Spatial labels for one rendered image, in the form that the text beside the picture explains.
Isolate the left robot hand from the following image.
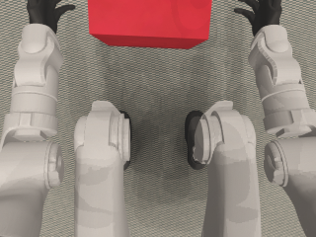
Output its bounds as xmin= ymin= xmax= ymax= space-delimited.
xmin=27 ymin=0 xmax=76 ymax=34

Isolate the carton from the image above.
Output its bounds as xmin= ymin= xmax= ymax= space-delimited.
xmin=87 ymin=0 xmax=212 ymax=49

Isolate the left robot forearm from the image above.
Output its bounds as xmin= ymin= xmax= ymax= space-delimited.
xmin=0 ymin=23 xmax=64 ymax=152

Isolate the left robot foot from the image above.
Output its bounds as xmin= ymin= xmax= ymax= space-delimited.
xmin=119 ymin=111 xmax=132 ymax=171

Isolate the right robot forearm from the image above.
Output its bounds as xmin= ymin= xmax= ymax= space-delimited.
xmin=248 ymin=25 xmax=316 ymax=138

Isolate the robot right upper arm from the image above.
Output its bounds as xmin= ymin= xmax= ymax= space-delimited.
xmin=264 ymin=136 xmax=316 ymax=237

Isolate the right robot hand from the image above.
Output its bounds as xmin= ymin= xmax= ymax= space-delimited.
xmin=234 ymin=0 xmax=282 ymax=36

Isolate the left robot shin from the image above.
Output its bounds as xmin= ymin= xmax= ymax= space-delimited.
xmin=73 ymin=101 xmax=126 ymax=164

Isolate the robot left upper arm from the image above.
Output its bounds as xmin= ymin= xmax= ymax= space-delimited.
xmin=0 ymin=141 xmax=65 ymax=237

